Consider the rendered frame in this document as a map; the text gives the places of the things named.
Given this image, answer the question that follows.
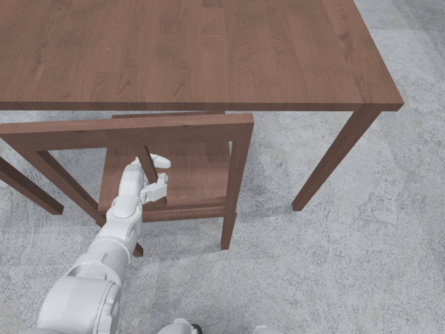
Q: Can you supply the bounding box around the left robot shin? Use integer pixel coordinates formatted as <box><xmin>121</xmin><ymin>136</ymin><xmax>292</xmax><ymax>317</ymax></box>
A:
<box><xmin>173</xmin><ymin>319</ymin><xmax>191</xmax><ymax>326</ymax></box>

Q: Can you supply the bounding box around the chair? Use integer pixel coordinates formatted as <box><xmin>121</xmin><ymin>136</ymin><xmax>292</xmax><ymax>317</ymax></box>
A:
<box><xmin>0</xmin><ymin>111</ymin><xmax>254</xmax><ymax>257</ymax></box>

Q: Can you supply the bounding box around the left robot hand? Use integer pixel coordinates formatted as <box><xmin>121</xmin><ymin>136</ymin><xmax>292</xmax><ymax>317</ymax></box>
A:
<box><xmin>118</xmin><ymin>154</ymin><xmax>171</xmax><ymax>204</ymax></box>

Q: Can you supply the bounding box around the left robot upper arm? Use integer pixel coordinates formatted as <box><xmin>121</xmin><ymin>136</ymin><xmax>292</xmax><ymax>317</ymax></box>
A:
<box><xmin>18</xmin><ymin>276</ymin><xmax>122</xmax><ymax>334</ymax></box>

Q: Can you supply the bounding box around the table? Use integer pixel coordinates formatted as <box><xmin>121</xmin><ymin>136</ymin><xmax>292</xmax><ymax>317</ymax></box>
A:
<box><xmin>0</xmin><ymin>0</ymin><xmax>404</xmax><ymax>215</ymax></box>

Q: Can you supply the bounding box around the left robot forearm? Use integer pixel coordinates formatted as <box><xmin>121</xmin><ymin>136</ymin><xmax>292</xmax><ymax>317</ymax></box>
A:
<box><xmin>37</xmin><ymin>194</ymin><xmax>143</xmax><ymax>328</ymax></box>

